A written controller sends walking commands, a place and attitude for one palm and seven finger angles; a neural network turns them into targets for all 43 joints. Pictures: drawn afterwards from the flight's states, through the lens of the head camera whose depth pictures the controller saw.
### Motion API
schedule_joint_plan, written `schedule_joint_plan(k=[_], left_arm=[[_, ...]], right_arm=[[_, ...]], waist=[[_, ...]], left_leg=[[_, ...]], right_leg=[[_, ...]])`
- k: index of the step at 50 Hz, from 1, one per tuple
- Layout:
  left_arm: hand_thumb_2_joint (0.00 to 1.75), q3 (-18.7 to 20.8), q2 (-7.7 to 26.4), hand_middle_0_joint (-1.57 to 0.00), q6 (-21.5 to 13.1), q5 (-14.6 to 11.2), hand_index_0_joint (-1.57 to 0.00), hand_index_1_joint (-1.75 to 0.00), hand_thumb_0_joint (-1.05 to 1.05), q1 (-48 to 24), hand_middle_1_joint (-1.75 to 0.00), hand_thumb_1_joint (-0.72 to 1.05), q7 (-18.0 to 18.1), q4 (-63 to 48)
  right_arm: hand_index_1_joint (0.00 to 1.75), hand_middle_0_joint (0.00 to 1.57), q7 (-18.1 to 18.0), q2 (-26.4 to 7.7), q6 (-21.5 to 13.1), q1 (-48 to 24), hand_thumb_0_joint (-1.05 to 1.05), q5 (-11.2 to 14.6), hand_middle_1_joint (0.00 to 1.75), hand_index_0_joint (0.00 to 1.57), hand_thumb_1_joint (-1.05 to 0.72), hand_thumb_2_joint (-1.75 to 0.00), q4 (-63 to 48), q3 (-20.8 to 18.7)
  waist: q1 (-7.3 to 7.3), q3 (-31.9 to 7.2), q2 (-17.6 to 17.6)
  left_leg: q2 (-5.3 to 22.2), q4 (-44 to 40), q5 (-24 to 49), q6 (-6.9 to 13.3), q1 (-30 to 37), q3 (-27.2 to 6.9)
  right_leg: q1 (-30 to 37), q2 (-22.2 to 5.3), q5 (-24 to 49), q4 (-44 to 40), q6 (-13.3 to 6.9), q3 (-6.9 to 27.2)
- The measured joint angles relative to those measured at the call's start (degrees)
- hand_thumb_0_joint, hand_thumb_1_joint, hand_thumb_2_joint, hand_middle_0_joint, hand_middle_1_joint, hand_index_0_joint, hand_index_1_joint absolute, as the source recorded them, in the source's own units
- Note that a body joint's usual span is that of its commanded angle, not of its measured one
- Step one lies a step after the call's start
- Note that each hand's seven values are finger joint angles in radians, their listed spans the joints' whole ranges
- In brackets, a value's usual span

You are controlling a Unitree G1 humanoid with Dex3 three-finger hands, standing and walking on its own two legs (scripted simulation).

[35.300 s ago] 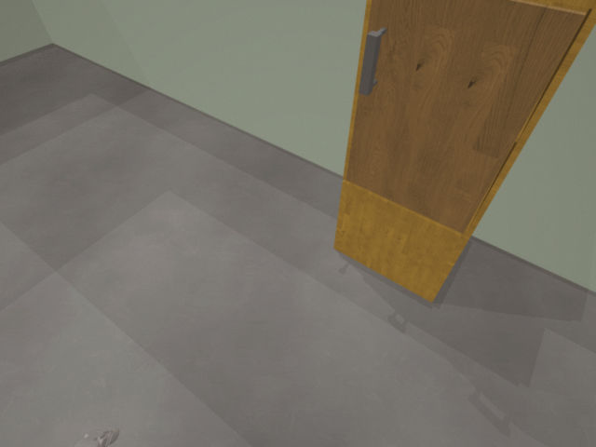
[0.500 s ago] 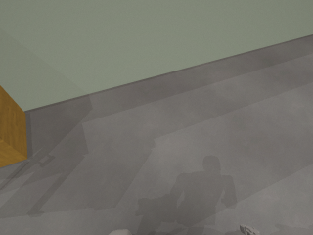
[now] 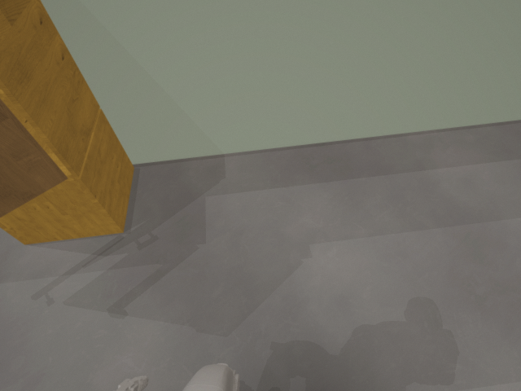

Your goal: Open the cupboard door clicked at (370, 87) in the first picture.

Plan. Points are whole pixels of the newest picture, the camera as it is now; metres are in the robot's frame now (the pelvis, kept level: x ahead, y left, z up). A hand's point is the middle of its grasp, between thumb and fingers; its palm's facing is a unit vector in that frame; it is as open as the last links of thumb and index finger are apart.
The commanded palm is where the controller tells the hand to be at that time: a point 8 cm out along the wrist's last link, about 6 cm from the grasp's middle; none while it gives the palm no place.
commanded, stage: turn to face it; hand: left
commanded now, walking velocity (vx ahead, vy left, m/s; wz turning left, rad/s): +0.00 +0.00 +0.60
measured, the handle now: out of the picture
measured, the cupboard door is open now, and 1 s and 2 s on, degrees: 37 37 37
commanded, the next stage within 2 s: take the last steps up to it in 1.24 s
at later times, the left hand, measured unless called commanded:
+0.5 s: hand out of the picture +0.04 +0.25 -0.16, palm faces +0.31 -0.90 -0.29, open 7.4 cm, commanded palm none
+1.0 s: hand out of the picture -0.08 +0.20 -0.19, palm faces +0.60 -0.76 -0.24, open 7.4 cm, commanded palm none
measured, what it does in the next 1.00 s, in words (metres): steps on the spot, turning left: left foot, then right foot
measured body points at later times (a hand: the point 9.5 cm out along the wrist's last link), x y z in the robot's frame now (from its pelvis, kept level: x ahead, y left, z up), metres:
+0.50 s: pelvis +0.01 +0.01 +0.00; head +0.06 +0.02 +0.44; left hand +0.02 +0.30 -0.14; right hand +0.15 -0.21 -0.15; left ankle -0.01 +0.13 -0.74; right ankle +0.04 -0.13 -0.71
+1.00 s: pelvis +0.00 +0.00 -0.01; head +0.04 +0.05 +0.43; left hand -0.11 +0.24 -0.17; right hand +0.25 -0.14 -0.14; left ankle -0.05 +0.10 -0.74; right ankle +0.05 -0.12 -0.70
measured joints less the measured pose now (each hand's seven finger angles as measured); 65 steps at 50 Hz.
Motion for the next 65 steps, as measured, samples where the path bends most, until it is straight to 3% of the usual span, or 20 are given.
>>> schedule_joint_plan(k=[7,9,10,13,17,22,27,28,31,33,35,38,43,46,49,52,54,59,63,65], left_arm=[[0.90,0.2,0.4,-0.21,-0.3,0.3,-0.21,-0.30,0.00,1.5,-0.30,0.90,-0.6,1.2],[0.90,0.7,1.2,-0.21,-0.1,0.0,-0.21,-0.30,0.00,2.3,-0.30,0.90,-0.7,1.6],[0.90,1.0,1.4,-0.21,0.3,-0.2,-0.21,-0.30,0.00,3.0,-0.30,0.90,-0.9,1.6],[0.90,1.9,3.5,-0.21,2.5,-0.3,-0.21,-0.30,0.00,2.1,-0.30,0.90,-0.6,2.8],[0.90,2.6,4.7,-0.21,3.3,-0.3,-0.20,-0.30,0.01,0.2,-0.30,0.91,-0.6,3.3],[0.90,2.5,4.7,-0.20,2.6,-0.5,-0.20,-0.30,0.01,-1.3,-0.30,0.91,-0.7,1.8],[0.90,1.8,3.8,-0.20,1.5,-0.8,-0.20,-0.30,0.01,-2.5,-0.30,0.91,-0.7,-0.1],[0.90,1.6,3.8,-0.20,0.9,-0.7,-0.20,-0.30,0.00,-2.2,-0.30,0.91,-0.6,-0.7],[0.90,0.9,1.9,-0.20,-0.2,-0.2,-0.20,-0.30,0.00,-2.4,-0.30,0.91,-0.2,-0.8],[0.90,0.5,0.8,-0.20,-0.1,-0.2,-0.20,-0.30,0.00,-1.6,-0.30,0.91,0.0,-0.7],[0.90,0.1,0.2,-0.21,0.0,-0.1,-0.20,-0.30,0.00,-0.8,-0.30,0.90,0.1,-0.3],[0.90,-0.2,-0.2,-0.21,0.0,0.0,-0.20,-0.30,0.00,0.0,-0.30,0.90,-0.1,0.4],[0.90,0.1,0.3,-0.21,-0.4,0.2,-0.21,-0.30,0.00,1.2,-0.30,0.90,-0.5,1.3],[0.90,0.8,1.3,-0.21,0.1,-0.2,-0.21,-0.30,0.00,2.8,-0.30,0.90,-0.8,2.0],[0.90,1.6,3.3,-0.21,2.1,-0.4,-0.21,-0.30,0.00,2.3,-0.30,0.90,-0.5,3.2],[0.90,2.2,4.1,-0.21,3.1,-0.4,-0.20,-0.30,0.01,1.3,-0.30,0.91,-0.4,4.5],[0.90,2.3,4.3,-0.20,3.1,-0.5,-0.20,-0.30,0.01,0.9,-0.30,0.91,-0.5,4.5],[0.90,1.9,3.7,-0.20,2.5,-0.5,-0.20,-0.30,0.01,0.3,-0.30,0.91,-0.7,3.9],[0.90,1.2,2.7,-0.20,1.3,-0.7,-0.20,-0.30,0.00,0.5,-0.30,0.91,-0.7,3.4],[0.90,0.9,1.9,-0.20,0.2,-0.3,-0.20,-0.30,0.00,0.8,-0.30,0.91,-0.5,3.7]], right_arm=[[0.30,0.20,0.4,1.1,-0.6,-2.0,0.01,0.4,0.30,0.19,-0.91,-0.90,-0.3,1.0],[0.30,0.20,0.4,1.2,-1.2,-2.4,0.01,0.4,0.30,0.19,-0.91,-0.90,-0.9,1.3],[0.30,0.20,0.5,0.8,-1.7,-2.2,0.00,0.3,0.30,0.19,-0.91,-0.90,-1.6,1.4],[0.30,0.20,-0.2,1.6,-2.7,-2.5,0.00,-0.2,0.30,0.19,-0.91,-0.90,-2.3,1.5],[0.30,0.20,-1.3,2.2,-3.1,-1.1,0.00,-0.5,0.30,0.20,-0.91,-0.90,-2.3,1.9],[0.30,0.21,-1.4,2.2,-3.0,0.6,0.00,-0.5,0.30,0.20,-0.91,-0.90,-1.4,2.1],[0.30,0.21,-1.2,1.9,-1.9,1.9,0.00,-0.5,0.30,0.20,-0.91,-0.90,-0.7,1.6],[0.30,0.21,-1.2,1.8,-1.7,2.4,0.00,-0.2,0.30,0.20,-0.91,-0.90,-0.7,1.4],[0.30,0.21,-0.9,0.5,-0.8,1.6,0.00,0.0,0.30,0.20,-0.91,-0.90,0.1,0.4],[0.30,0.21,-0.6,0.1,-0.3,1.1,0.01,-0.1,0.30,0.20,-0.91,-0.90,0.5,0.0],[0.30,0.20,-0.2,0.0,0.0,0.7,0.01,-0.1,0.30,0.20,-0.91,-0.90,0.6,0.0],[0.30,0.20,0.2,0.5,0.1,0.4,0.01,0.1,0.30,0.19,-0.91,-0.90,0.6,0.2],[0.30,0.20,0.3,1.1,-0.5,-1.2,0.01,0.3,0.30,0.19,-0.91,-0.90,0.5,0.9],[0.30,0.20,0.3,0.9,-1.6,-1.7,0.00,0.3,0.30,0.19,-0.91,-0.90,-0.6,1.4],[0.30,0.20,-0.4,1.7,-2.9,-2.4,0.00,-0.3,0.30,0.19,-0.91,-0.90,-1.2,1.6],[0.30,0.20,-1.5,2.3,-3.4,-1.8,0.00,-0.5,0.30,0.20,-0.91,-0.90,-1.4,2.1],[0.30,0.20,-1.9,2.7,-3.5,-1.3,0.00,-0.6,0.30,0.20,-0.91,-0.90,-1.1,2.5],[0.30,0.21,-2.0,3.4,-3.2,-0.2,0.00,-0.6,0.30,0.20,-0.91,-0.90,0.0,3.1],[0.30,0.21,-1.8,3.6,-2.6,0.8,0.00,-0.4,0.30,0.20,-0.91,-0.90,1.1,3.0],[0.30,0.21,-1.6,3.3,-2.2,1.1,0.00,0.1,0.30,0.20,-0.91,-0.90,1.7,2.6]], waist=[[1.53,0.9,-3.3],[1.75,0.7,-3.8],[1.71,0.0,-3.3],[2.02,0.2,-4.7],[2.21,-0.2,-4.0],[1.84,-0.6,-2.1],[0.69,-1.0,0.0],[0.71,-1.5,-0.1],[0.40,-0.2,1.7],[0.11,0.2,1.6],[-0.26,0.2,0.8],[-0.35,0.2,-0.9],[1.25,0.6,-3.2],[1.71,-0.1,-3.4],[2.11,0.1,-4.7],[2.43,-0.3,-4.1],[2.66,-0.5,-3.5],[2.44,-1.1,-1.6],[1.97,-1.7,-0.4],[1.95,-1.8,0.3]], left_leg=[[1.0,-19.4,0.1,0.1,7.5,4.0],[0.8,-27.2,4.9,0.8,10.8,4.9],[1.2,-30.9,9.6,2.1,12.1,4.2],[-0.1,-27.5,8.3,4.8,9.9,3.0],[-0.7,-30.8,9.5,4.6,10.7,0.5],[-1.0,-34.1,11.8,4.3,11.6,-2.7],[-1.5,-31.6,11.1,2.6,9.9,-6.5],[-2.2,-29.8,10.3,2.2,8.7,-7.0],[-2.6,-13.3,-0.9,1.8,3.1,-5.9],[-2.1,-2.4,-1.2,1.2,0.1,-3.4],[-1.0,1.8,0.2,0.5,-1.1,-1.3],[0.5,-2.7,0.6,-0.3,0.7,1.2],[1.2,-17.6,0.0,0.1,6.7,3.6],[1.3,-30.0,8.7,1.6,12.0,4.2],[0.2,-27.5,8.3,4.6,10.2,3.4],[0.0,-29.2,8.2,5.1,10.7,2.0],[-0.2,-31.5,9.7,4.9,11.7,1.3],[-0.1,-34.6,11.6,4.4,12.9,-0.5],[-0.3,-32.4,10.7,3.2,11.7,-1.9],[-0.6,-27.4,6.3,2.6,9.7,-2.4]], right_leg=[[0.8,-3.4,-1.0,0.7,1.2,-4.7],[-0.1,-4.4,-2.7,3.7,2.0,-6.0],[-1.5,-4.5,-4.0,6.5,2.5,-6.6],[-8.0,-3.5,-13.6,21.6,4.4,-0.4],[-13.7,-0.9,-9.6,31.6,5.2,4.6],[-13.3,0.8,-8.1,25.6,5.6,6.4],[-6.0,3.1,-4.0,8.4,4.9,6.0],[-3.9,3.0,-2.1,3.3,4.0,6.0],[-3.3,2.7,-1.6,4.2,0.7,3.7],[-1.7,1.7,-1.3,3.0,0.1,2.4],[-0.2,0.8,-0.6,1.0,0.1,1.1],[1.4,-0.8,0.0,-1.0,0.4,-1.0],[1.6,-3.1,-1.2,0.3,1.3,-4.1],[-0.2,-4.1,-3.9,5.2,2.6,-5.9],[-6.1,-3.3,-13.6,18.8,4.2,-0.9],[-10.9,-1.1,-12.7,28.7,4.5,3.2],[-12.3,-0.3,-10.5,30.2,4.7,4.5],[-10.5,1.1,-9.0,21.8,4.6,5.1],[-3.9,2.5,-2.7,6.6,4.1,4.3],[-2.3,2.6,-0.3,3.2,1.8,4.0]])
